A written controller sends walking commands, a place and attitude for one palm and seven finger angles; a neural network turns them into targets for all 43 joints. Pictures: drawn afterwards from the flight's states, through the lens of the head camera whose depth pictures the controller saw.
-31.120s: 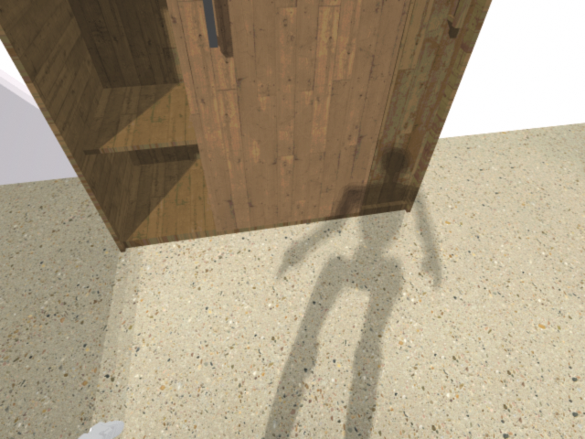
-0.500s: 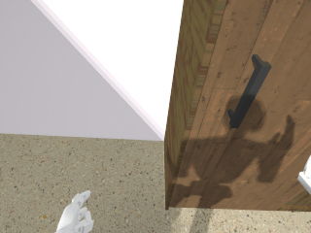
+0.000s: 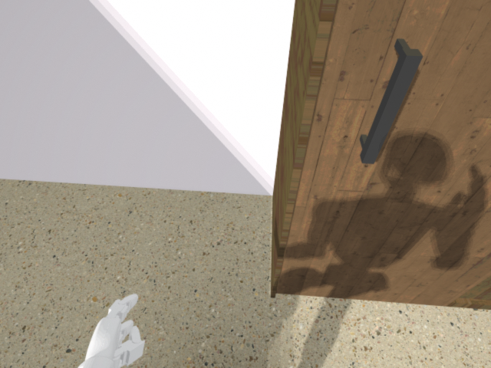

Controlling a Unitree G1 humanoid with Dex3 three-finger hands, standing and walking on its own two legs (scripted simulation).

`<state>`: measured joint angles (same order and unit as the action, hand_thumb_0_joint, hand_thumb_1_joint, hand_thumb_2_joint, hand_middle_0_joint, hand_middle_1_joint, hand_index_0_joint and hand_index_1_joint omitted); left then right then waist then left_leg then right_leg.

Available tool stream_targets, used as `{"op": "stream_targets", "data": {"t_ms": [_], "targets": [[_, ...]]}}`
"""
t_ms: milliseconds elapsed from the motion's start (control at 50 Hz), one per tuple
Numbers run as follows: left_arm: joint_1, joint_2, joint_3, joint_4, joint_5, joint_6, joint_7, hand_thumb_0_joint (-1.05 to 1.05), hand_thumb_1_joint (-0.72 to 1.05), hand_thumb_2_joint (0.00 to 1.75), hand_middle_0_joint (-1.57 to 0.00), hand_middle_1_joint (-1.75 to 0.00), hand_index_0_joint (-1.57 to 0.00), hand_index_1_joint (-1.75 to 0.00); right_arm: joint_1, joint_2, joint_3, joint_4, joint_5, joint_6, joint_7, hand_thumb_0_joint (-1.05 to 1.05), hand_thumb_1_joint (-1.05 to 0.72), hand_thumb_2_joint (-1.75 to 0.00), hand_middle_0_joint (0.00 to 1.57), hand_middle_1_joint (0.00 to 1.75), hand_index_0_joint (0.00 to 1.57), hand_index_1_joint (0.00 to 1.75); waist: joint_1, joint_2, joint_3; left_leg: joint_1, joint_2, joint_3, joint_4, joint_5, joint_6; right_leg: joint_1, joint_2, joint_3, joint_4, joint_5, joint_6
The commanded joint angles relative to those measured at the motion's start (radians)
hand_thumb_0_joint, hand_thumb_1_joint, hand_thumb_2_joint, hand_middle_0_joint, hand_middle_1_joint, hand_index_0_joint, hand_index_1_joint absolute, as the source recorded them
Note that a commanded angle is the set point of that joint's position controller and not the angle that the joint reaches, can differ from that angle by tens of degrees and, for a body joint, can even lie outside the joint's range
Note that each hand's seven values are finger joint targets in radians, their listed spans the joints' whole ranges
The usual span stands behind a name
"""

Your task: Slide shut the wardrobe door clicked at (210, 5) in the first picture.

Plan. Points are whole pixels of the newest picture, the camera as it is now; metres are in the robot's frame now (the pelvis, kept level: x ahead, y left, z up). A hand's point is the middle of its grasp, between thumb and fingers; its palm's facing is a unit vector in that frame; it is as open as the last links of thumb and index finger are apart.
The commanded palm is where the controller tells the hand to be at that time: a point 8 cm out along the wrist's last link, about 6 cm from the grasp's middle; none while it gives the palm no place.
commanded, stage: step back with the hand held close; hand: right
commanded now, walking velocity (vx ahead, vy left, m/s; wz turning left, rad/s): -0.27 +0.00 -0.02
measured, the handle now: (382, 106) +0.49 -0.21 +0.19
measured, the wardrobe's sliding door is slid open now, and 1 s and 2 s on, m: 0.00 0.00 0.00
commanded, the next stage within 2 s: stop stepping back and stand still in 0.70 s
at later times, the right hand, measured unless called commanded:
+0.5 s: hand out of the picture +0.12 -0.29 +0.18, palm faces +0.52 +0.74 -0.43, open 7.4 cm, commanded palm +0.05 -0.31 +0.18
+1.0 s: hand out of the picture +0.02 -0.26 +0.17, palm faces +0.35 +0.82 -0.46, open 7.4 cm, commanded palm -0.01 -0.29 +0.18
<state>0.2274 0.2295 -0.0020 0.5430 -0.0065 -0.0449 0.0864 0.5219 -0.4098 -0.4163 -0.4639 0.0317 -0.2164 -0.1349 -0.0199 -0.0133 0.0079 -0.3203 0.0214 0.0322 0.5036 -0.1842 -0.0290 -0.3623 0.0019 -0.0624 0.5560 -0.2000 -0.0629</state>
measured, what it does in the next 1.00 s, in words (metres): walks backwards: left foot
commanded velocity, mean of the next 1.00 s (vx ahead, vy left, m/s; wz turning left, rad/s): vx -0.23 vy -0.01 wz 0.03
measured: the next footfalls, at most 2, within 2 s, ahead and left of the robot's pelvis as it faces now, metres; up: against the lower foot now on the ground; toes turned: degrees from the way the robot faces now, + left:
left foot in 0.60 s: -0.17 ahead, +0.08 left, +0.00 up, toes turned +4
right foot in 1.08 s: -0.12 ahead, -0.14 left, +0.00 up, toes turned -1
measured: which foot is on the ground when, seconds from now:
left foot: down 0.00-0.36, up 0.38-0.58, down 0.60-1.00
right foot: down 0.00-0.88, up 0.90-1.00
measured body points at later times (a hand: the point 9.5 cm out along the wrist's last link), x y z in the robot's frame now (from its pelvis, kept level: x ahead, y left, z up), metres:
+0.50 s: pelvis -0.07 +0.00 -0.01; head -0.06 -0.03 +0.44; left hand +0.11 +0.22 -0.07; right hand +0.09 -0.33 +0.21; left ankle -0.11 +0.14 -0.69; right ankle +0.06 -0.08 -0.73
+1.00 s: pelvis -0.18 -0.01 +0.00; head -0.18 -0.04 +0.45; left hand -0.05 +0.26 -0.06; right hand -0.01 -0.30 +0.20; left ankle -0.19 +0.11 -0.73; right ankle -0.11 -0.10 -0.69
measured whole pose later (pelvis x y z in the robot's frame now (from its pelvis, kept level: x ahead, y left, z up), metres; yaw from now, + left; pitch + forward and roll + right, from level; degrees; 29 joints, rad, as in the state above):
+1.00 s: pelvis -0.18 -0.01 +0.00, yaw +4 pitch +2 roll +1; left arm 0.28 0.22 0.01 0.63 0.01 -0.09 0.07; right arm 0.64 -0.46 -0.43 -0.58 0.06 -0.20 -0.13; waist -0.04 0.07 -0.06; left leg -0.26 -0.02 0.00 0.50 -0.28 0.03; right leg -0.56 0.02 -0.01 0.89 -0.32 0.02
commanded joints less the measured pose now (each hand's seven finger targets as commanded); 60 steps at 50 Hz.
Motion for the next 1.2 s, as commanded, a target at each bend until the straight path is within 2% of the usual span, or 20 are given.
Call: {"op": "stream_targets", "data": {"t_ms": [0,120,260,300,340,360,400,500,580,620,680,740,820,860,880,900,1020,1080,1120,1180], "targets": [[-0.096,0.146,0.054,-0.151,0.005,-0.094,0.014,0.0,0.9,0.9,-0.2,-0.3,-0.2,-0.3,-0.101,-0.156,-0.12,-0.203,-0.02,-0.088,-0.02,0.0,-0.9,-0.9,0.2,0.3,0.2,0.3,0.001,-0.098,-0.063,0.256,-0.019,-0.087,0.062,-0.089,0.015,-0.32,-0.148,0.217,-0.279,-0.486,-0.044],[-0.083,0.138,0.063,-0.137,0.013,-0.126,0.005,0.0,0.9,0.9,-0.2,-0.3,-0.2,-0.3,-0.105,-0.171,-0.155,-0.224,-0.034,-0.12,-0.014,0.0,-0.9,-0.9,0.2,0.3,0.2,0.3,0.002,-0.091,-0.075,0.251,-0.032,-0.159,0.11,-0.058,0.035,-0.368,-0.138,0.224,-0.217,-0.532,-0.053],[-0.058,0.119,0.061,-0.071,0.018,-0.135,-0.011,0.0,0.9,0.9,-0.2,-0.3,-0.2,-0.3,-0.179,-0.185,-0.117,-0.236,-0.01,-0.134,-0.033,0.0,-0.9,-0.9,0.2,0.3,0.2,0.3,0.031,0.067,-0.076,-0.234,0.125,-0.282,-0.162,-0.189,0.106,0.078,-0.016,0.117,0.085,-0.218,0.036],[-0.072,0.128,0.059,-0.085,0.012,-0.135,-0.007,0.0,0.9,0.9,-0.2,-0.3,-0.2,-0.3,-0.17,-0.182,-0.12,-0.241,-0.011,-0.142,-0.035,0.0,-0.9,-0.9,0.2,0.3,0.2,0.3,0.029,-0.033,-0.06,-0.188,0.04,-0.188,-0.06,-0.243,0.06,0.0,-0.083,0.21,-0.08,-0.325,0.011],[-0.107,0.153,0.063,-0.105,0.016,-0.148,0.003,0.0,0.9,0.9,-0.2,-0.3,-0.2,-0.3,-0.153,-0.175,-0.165,-0.24,-0.031,-0.151,-0.031,0.0,-0.9,-0.9,0.2,0.3,0.2,0.3,0.01,-0.301,-0.088,0.179,-0.121,-0.059,0.385,-0.144,0.001,-0.378,-0.301,0.45,-0.434,-0.666,-0.087],[-0.112,0.127,0.071,-0.104,0.024,-0.148,0.005,0.0,0.9,0.9,-0.2,-0.3,-0.2,-0.3,-0.167,-0.207,-0.19,-0.246,-0.027,-0.154,-0.029,0.0,-0.9,-0.9,0.2,0.3,0.2,0.3,0.004,-0.274,-0.117,0.217,-0.128,-0.07,0.537,-0.161,0.003,-0.408,-0.352,0.495,-0.456,-0.583,-0.118],[-0.107,0.12,0.091,-0.085,0.025,-0.151,-0.016,0.0,0.9,0.9,-0.2,-0.3,-0.2,-0.3,-0.11,-0.186,-0.189,-0.207,-0.017,-0.152,-0.019,0.0,-0.9,-0.9,0.2,0.3,0.2,0.3,-0.003,-0.136,-0.138,0.138,-0.125,-0.074,0.555,-0.264,0.016,-0.282,-0.333,0.369,-0.375,-0.422,-0.113],[-0.074,0.097,0.068,-0.045,0.026,-0.165,-0.037,0.0,0.9,0.9,-0.2,-0.3,-0.2,-0.3,-0.044,-0.14,-0.102,-0.247,0.025,-0.147,-0.005,0.0,-0.9,-0.9,0.2,0.3,0.2,0.3,-0.006,-0.21,-0.186,0.088,-0.081,0.004,-0.023,-0.296,0.059,0.055,-0.253,0.243,-0.329,-0.234,0.018],[-0.104,0.059,0.041,-0.012,0.043,-0.141,-0.018,0.0,0.9,0.9,-0.2,-0.3,-0.2,-0.3,-0.223,-0.24,-0.115,-0.255,0.015,-0.163,-0.019,0.0,-0.9,-0.9,0.2,0.3,0.2,0.3,0.013,0.086,-0.177,-0.16,0.259,-0.314,-0.262,0.196,0.161,0.262,-0.088,0.033,0.119,0.009,0.109],[-0.119,0.076,0.055,-0.031,0.024,-0.152,0.001,0.0,0.9,0.9,-0.2,-0.3,-0.2,-0.3,-0.259,-0.235,-0.102,-0.223,0.0,-0.131,-0.016,0.0,-0.9,-0.9,0.2,0.3,0.2,0.3,0.019,0.194,-0.145,-0.123,0.176,-0.193,-0.154,0.361,0.102,0.218,-0.04,0.032,0.12,0.067,0.088],[-0.125,0.102,0.05,-0.054,0.012,-0.119,0.011,0.0,0.9,0.9,-0.2,-0.3,-0.2,-0.3,-0.168,-0.21,-0.11,-0.185,0.013,-0.093,-0.001,0.0,-0.9,-0.9,0.2,0.3,0.2,0.3,0.012,-0.058,-0.164,-0.042,-0.027,-0.053,0.008,0.318,-0.006,0.281,-0.128,0.113,-0.128,0.594,0.042],[-0.144,0.118,0.065,-0.086,0.04,-0.125,-0.014,0.0,0.9,0.9,-0.2,-0.3,-0.2,-0.3,-0.03,-0.213,-0.163,-0.24,0.031,-0.1,0.015,0.0,-0.9,-0.9,0.2,0.3,0.2,0.3,-0.022,-0.269,-0.258,0.151,-0.12,-0.069,0.335,-0.343,0.023,0.025,-0.326,0.36,-0.42,-0.004,-0.064],[-0.124,0.109,0.062,-0.124,0.025,-0.107,-0.032,0.0,0.9,0.9,-0.2,-0.3,-0.2,-0.3,0.151,-0.207,-0.189,-0.281,0.059,-0.076,0.006,0.0,-0.9,-0.9,0.2,0.3,0.2,0.3,-0.021,-0.243,-0.198,0.286,-0.114,0.045,0.013,-0.263,0.064,-0.161,-0.17,0.166,-0.38,-0.344,0.029],[-0.098,0.094,0.068,-0.124,0.018,-0.085,-0.029,0.0,0.9,0.9,-0.2,-0.3,-0.2,-0.3,0.162,-0.274,-0.233,-0.323,0.05,-0.062,-0.003,0.0,-0.9,-0.9,0.2,0.3,0.2,0.3,-0.005,0.062,-0.187,0.016,0.115,-0.184,-0.31,-0.397,0.119,-0.006,0.012,0.009,0.084,-0.243,0.102],[-0.099,0.091,0.059,-0.113,0.026,-0.081,-0.024,0.0,0.9,0.9,-0.2,-0.3,-0.2,-0.3,0.111,-0.288,-0.233,-0.351,0.056,-0.061,-0.014,0.0,-0.9,-0.9,0.2,0.3,0.2,0.3,-0.009,0.216,-0.119,-0.19,0.329,-0.441,-0.431,-0.458,0.216,0.002,0.046,0.048,0.388,-0.154,0.111],[-0.073,0.095,0.055,-0.09,0.022,-0.091,-0.018,0.0,0.9,0.9,-0.2,-0.3,-0.2,-0.3,0.038,-0.257,-0.204,-0.313,0.041,-0.038,-0.024,0.0,-0.9,-0.9,0.2,0.3,0.2,0.3,0.004,0.231,-0.082,-0.213,0.353,-0.458,-0.4,-0.479,0.261,-0.105,0.026,0.107,0.536,-0.169,0.101],[-0.046,0.117,0.05,-0.012,0.019,-0.156,0.032,0.0,0.9,0.9,-0.2,-0.3,-0.2,-0.3,-0.24,-0.138,-0.047,-0.147,-0.022,-0.032,-0.06,0.0,-0.9,-0.9,0.2,0.3,0.2,0.3,0.036,-0.019,-0.048,-0.074,0.153,-0.158,-0.158,-0.272,0.108,0.148,-0.029,0.054,-0.088,-0.133,0.037],[-0.071,0.156,0.063,-0.053,0.003,-0.174,0.026,0.0,0.9,0.9,-0.2,-0.3,-0.2,-0.3,-0.232,-0.167,-0.057,-0.211,-0.025,-0.054,-0.056,0.0,-0.9,-0.9,0.2,0.3,0.2,0.3,0.003,-0.117,-0.083,0.016,-0.006,-0.038,0.066,-0.072,0.034,0.129,-0.188,0.262,-0.199,0.004,-0.021],[-0.078,0.108,0.041,-0.03,0.024,-0.171,0.015,0.0,0.9,0.9,-0.2,-0.3,-0.2,-0.3,-0.218,-0.161,-0.055,-0.257,-0.021,-0.06,-0.039,0.0,-0.9,-0.9,0.2,0.3,0.2,0.3,0.038,-0.298,-0.015,0.01,-0.05,-0.007,0.242,-0.252,0.017,-0.011,-0.243,0.453,-0.43,-0.417,-0.029],[-0.076,0.095,0.04,-0.04,0.03,-0.171,-0.009,0.0,0.9,0.9,-0.2,-0.3,-0.2,-0.3,-0.097,-0.174,-0.099,-0.257,-0.029,-0.065,-0.039,0.0,-0.9,-0.9,0.2,0.3,0.2,0.3,0.014,-0.153,-0.018,0.09,-0.037,0.0,0.116,-0.224,0.034,-0.042,-0.244,0.369,-0.381,-0.405,-0.055]]}}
